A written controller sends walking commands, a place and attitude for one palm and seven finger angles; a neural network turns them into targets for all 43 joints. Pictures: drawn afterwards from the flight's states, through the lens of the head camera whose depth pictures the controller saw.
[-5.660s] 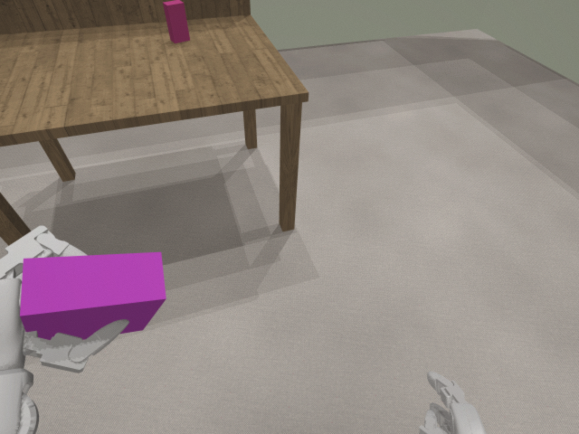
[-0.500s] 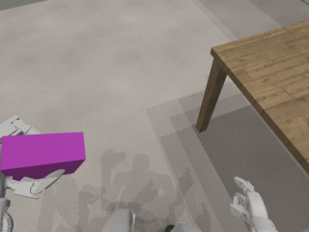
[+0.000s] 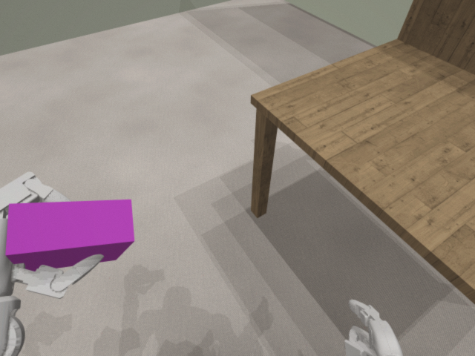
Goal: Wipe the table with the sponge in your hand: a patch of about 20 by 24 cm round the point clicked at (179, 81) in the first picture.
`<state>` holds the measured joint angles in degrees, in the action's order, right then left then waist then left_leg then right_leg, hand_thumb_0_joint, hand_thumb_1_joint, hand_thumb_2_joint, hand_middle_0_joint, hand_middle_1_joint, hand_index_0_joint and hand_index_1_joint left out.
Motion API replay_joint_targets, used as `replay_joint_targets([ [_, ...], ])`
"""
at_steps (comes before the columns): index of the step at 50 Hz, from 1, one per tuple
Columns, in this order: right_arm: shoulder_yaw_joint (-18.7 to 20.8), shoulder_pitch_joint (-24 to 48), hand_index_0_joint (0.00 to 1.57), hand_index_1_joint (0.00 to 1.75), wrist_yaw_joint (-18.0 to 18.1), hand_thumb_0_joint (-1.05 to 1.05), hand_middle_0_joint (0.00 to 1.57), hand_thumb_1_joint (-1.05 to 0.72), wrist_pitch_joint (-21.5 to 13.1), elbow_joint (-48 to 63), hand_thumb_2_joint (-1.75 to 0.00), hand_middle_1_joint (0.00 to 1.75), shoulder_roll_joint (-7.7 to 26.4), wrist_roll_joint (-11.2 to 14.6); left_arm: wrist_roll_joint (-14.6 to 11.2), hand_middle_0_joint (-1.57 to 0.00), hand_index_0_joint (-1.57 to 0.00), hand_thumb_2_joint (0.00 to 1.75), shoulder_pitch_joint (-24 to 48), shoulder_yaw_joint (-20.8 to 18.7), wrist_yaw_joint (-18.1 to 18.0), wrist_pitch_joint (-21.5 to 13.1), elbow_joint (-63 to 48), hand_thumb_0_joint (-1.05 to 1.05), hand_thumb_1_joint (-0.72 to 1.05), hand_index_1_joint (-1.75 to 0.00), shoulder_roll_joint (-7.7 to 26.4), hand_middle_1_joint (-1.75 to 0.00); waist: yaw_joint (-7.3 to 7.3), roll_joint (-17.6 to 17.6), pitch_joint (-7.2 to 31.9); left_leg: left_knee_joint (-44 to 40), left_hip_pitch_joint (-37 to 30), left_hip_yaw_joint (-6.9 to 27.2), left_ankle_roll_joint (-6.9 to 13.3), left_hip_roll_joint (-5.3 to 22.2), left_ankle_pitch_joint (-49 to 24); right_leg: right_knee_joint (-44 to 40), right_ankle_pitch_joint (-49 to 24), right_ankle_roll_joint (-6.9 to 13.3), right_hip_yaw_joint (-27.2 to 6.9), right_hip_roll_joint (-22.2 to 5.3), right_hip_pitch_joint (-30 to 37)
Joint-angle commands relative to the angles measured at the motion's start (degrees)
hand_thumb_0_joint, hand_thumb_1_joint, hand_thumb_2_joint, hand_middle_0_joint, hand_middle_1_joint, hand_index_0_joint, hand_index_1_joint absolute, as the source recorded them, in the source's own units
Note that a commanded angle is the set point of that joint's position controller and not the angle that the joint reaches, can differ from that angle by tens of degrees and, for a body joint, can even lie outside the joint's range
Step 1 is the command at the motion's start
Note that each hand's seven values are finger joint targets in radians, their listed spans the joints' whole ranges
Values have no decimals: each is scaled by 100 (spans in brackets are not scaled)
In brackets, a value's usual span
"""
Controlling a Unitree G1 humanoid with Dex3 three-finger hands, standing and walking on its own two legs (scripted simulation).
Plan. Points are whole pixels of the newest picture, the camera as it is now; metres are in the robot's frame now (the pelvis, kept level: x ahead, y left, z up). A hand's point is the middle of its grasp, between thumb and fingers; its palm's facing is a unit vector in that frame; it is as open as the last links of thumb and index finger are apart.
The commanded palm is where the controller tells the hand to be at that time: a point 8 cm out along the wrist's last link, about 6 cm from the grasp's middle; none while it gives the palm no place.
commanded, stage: turn to face it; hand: left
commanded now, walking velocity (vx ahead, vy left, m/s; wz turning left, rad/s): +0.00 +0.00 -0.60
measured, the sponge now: (90, 236) +0.23 +0.21 +0.15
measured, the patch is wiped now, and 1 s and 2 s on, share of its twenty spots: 0.00 0.00 0.00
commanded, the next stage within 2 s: none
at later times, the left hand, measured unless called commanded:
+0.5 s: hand (192, 220) +0.26 +0.09 +0.15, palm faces +0.04 -0.87 -0.49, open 9.3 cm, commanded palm +0.19 +0.17 +0.17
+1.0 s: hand (270, 249) +0.23 -0.01 +0.16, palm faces -0.21 -0.88 -0.43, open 9.3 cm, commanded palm +0.21 +0.06 +0.17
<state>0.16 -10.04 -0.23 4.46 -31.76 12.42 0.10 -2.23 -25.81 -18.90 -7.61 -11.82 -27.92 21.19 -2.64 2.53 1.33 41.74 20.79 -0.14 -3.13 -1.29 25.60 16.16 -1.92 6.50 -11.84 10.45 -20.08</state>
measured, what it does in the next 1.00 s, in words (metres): walks backwards, turning right: left foot, then right foot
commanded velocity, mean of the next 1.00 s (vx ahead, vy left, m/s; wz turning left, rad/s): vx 0.00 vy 0.00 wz -0.60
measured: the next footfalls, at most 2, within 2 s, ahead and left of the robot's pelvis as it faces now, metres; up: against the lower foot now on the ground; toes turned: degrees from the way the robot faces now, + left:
left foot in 0.08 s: -0.02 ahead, +0.13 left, +0.00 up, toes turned +0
right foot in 0.42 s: -0.03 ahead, -0.18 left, +0.00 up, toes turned -23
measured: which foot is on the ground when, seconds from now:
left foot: up 0.00-0.06, down 0.08-0.44, up 0.46-0.68, down 0.70-1.00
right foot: down 0.00-0.08, up 0.10-0.40, down 0.42-0.72, up 0.74-1.00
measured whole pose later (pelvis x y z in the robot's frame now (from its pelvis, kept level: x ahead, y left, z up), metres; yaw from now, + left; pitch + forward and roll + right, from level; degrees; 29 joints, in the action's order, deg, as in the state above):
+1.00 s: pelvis -0.09 -0.06 -0.01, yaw -39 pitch +0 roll -1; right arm -2.6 -11.0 -0.9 -2.5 -29.3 7.9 0.8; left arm -1.1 -24.1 -19.3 -8.1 -9.2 -31.9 20.3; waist -2.3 -1.4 -6.2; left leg 34.6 18.0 -12.3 -4.1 13.0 14.6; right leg 45.7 26.3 -3.6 6.0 -1.9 -21.1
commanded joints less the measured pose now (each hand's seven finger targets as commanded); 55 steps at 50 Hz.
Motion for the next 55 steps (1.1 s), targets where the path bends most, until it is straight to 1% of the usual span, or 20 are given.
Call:
replay_joint_targets([
  [1, 225, 293, 20, 30, -30, 0, 20, -90, -221, 870, -90, 30, 570, -9, -13, -120, -120, 130, 567, -767, -7, -385, -1090, 0, 10, -160, 1062, -160, 88, 290, 793, -1579, -1480, -299, 228, -34, -93, -905, 2639, -469, -1580, -1464, -282],
  [3, 221, 312, 20, 30, -18, 0, 20, -90, -223, 932, -90, 30, 656, -15, -40, -120, -120, 130, 573, -753, 87, -459, -1123, 0, 10, -160, 1083, -160, 185, -460, 867, -2518, -2357, 290, 600, 886, -323, 438, 2410, -738, -988, -869, -915],
  [4, 257, 485, 20, 30, 0, 0, 20, -90, -252, 1053, -90, 30, 747, -111, -30, -120, -120, 130, 619, -831, 132, -463, -1288, 0, 10, -160, 1061, -160, 139, -1339, 647, -2946, -2299, 1388, 1019, 2129, -351, 2254, 2591, -821, -237, -388, -1577],
  [5, 272, 519, 20, 30, 36, 0, 20, -90, -366, 1165, -90, 30, 579, -57, 73, -120, -120, 130, 734, -1021, 115, -456, -1520, 0, 10, -160, 1229, -160, 8, -1372, 477, -2913, -1735, 1628, 1427, 2918, -1051, 4025, 2610, -910, 338, -515, -1752],
  [8, 294, 484, 20, 30, 11, 0, 20, -90, -508, 1112, -90, 30, 514, 10, 23, -120, -120, 130, 212, -1109, 94, -376, -1533, 0, 10, -160, 1089, -160, 38, -1373, 370, -2380, -891, 391, 1317, 2629, -2249, 5505, 2789, -923, 734, -928, -1531],
  [12, 278, 159, 20, 30, -14, 0, 20, -90, -656, 963, -90, 30, 672, 146, 69, -120, -120, 130, 746, -417, 2, -250, -1956, 0, 10, -160, 668, -160, 203, -1482, -142, -1985, -1466, -676, 705, 2124, -3917, 3510, 2447, -1006, 1617, -1034, -1173],
  [18, 280, 55, 20, 30, 3, 0, 20, -90, -997, 916, -90, 30, 723, 72, 131, -120, -120, 130, 1038, -629, -81, -259, -1526, 0, 10, -160, 979, -160, 227, -2047, 96, -838, -1517, -1071, 299, 1974, -4597, 1491, 1738, -975, 2299, -762, 402],
  [20, 284, 15, 20, 30, -52, 0, 20, -90, -1018, 923, -90, 30, 667, 132, 147, -120, -120, 130, 822, -894, -111, -339, -1547, 0, 10, -160, 1222, -160, 165, -1368, 426, 463, -930, -1230, 101, 1714, -3730, 870, 128, -679, 1769, -1273, 1454],
  [22, 181, 228, 20, 30, -24, 0, 20, -90, -963, 1015, -90, 30, 436, 66, 110, -120, -120, 130, 23, -1517, -241, -470, -1417, 0, 10, -160, 1713, -160, 9, 764, 1048, 2707, 1335, -675, -195, 611, 1199, 1202, -4686, 424, -900, -3014, 2913],
  [24, 294, 300, 20, 30, -5, 0, 20, -90, -812, 992, -90, 30, 493, 156, -70, -120, -120, 130, -231, -1646, -236, -477, -1953, 0, 10, -160, 1722, -160, 61, 667, 1070, 3073, 1365, 200, -175, 961, 1077, 1074, -3171, 506, -1001, -3118, 2427],
  [28, 100, 663, 20, 30, -12, 0, 20, -90, -501, 987, -90, 30, 319, 67, -216, -120, -120, 130, -1017, -1997, -238, -581, -2420, 0, 10, -160, 1580, -160, 171, 132, 1191, 1223, 728, -162, -200, 786, 328, 1149, -2166, 362, -30, -2500, 1867],
  [34, 286, 165, 20, 30, 95, 0, 20, -90, -487, 867, -90, 30, 581, 84, -158, -120, -120, 130, -815, -1725, -224, -350, -2045, 0, 10, -160, 1297, -160, 364, 132, 979, -1449, -1399, -311, -54, 652, -1376, 1592, 193, -186, -61, -1903, 80],
  [36, 438, 242, 20, 30, 185, 0, 20, -90, -534, 1013, -90, 30, 871, 33, -65, -120, -120, 130, -526, -1592, -167, -410, -1938, 0, 10, -160, 1181, -160, 252, -1950, 580, -2298, -1546, 1482, 871, 2646, -2594, 4014, 3681, -831, 904, -832, -1344],
  [37, 421, 337, 20, 30, 178, 0, 20, -90, -618, 974, -90, 30, 790, 27, 44, -120, -120, 130, -445, -1588, -155, -494, -1654, 0, 10, -160, 1314, -160, 196, -1930, 389, -2459, -992, 1685, 1139, 3095, -2513, 5217, 3744, -888, 1080, -922, -1253],
  [42, 339, 316, 20, 30, 75, 0, 20, -90, -741, 846, -90, 30, 727, 126, 106, -120, -120, 130, 773, -527, -65, -336, -1816, 0, 10, -160, 712, -160, 210, -1762, -20, -1995, -823, -453, 761, 2273, -3055, 4711, 2714, -1054, 1520, -1301, -1115],
  [50, 257, 7, 20, 30, 5, 0, 20, -90, -1029, 1003, -90, 30, 698, 46, 9, -120, -120, 130, 326, -897, -160, -222, -1951, 0, 10, -160, 1088, -160, 184, -2011, 434, -1195, -949, -823, 408, 2192, -2644, 1690, 2204, -983, 2151, -1021, 565],
  [52, 274, -188, 20, 30, -37, 0, 20, -90, -967, 954, -90, 30, 569, 93, 43, -120, -120, 130, 5, -1213, -170, -227, -1798, 0, 10, -160, 1404, -160, 235, -616, 735, 191, -505, -1096, 59, 1665, -1507, 716, 492, -591, 1203, -1761, 1273],
  [53, 170, 97, 20, 30, 9, 0, 20, -90, -925, 1132, -90, 30, 365, 73, -31, -120, -120, 130, -65, -1458, -213, -269, -1756, 0, 10, -160, 1631, -160, 125, 935, 700, 1265, 960, -1017, -169, 930, 800, 779, -2317, -46, -453, -2685, 2006],
  [54, 104, 346, 20, 30, 67, 0, 20, -90, -876, 1112, -90, 30, 383, 71, -125, -120, -120, 130, -121, -1698, -253, -216, -1590, 0, 10, -160, 1754, -160, 46, 1317, 837, 2356, 1550, -437, -241, 652, 1170, 806, -3493, 266, -1047, -3108, 1999],
  [55, 209, 375, 20, 30, 51, 0, 20, -90, -805, 1055, -90, 30, 449, 134, -189, -120, -120, 130, -255, -1601, -207, -131, -1593, 0, 10, -160, 1621, -160, 174, 1232, 858, 2848, 1518, 129, -223, 759, 743, 738, -2978, 119, -948, -2959, 1810],
])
